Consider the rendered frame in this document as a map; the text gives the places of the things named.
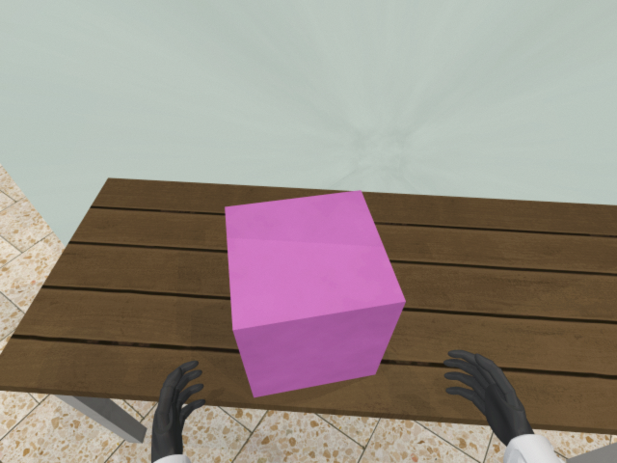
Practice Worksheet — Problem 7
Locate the carton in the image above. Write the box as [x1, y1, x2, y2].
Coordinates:
[225, 190, 406, 397]

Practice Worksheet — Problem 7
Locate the robot right hand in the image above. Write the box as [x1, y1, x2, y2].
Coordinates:
[443, 350, 534, 447]

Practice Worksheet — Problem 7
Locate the table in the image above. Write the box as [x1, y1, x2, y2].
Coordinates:
[0, 177, 617, 463]

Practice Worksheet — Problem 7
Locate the robot left hand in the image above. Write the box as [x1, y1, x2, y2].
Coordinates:
[151, 361, 205, 463]

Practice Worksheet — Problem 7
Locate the robot right forearm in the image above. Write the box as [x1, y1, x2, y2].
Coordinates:
[503, 434, 565, 463]

